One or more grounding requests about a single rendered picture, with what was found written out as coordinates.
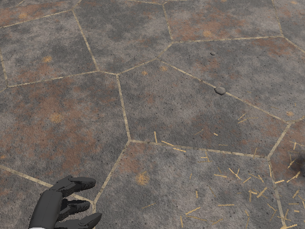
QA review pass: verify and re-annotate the robot left hand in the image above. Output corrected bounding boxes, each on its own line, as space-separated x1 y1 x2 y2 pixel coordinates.
28 175 102 229

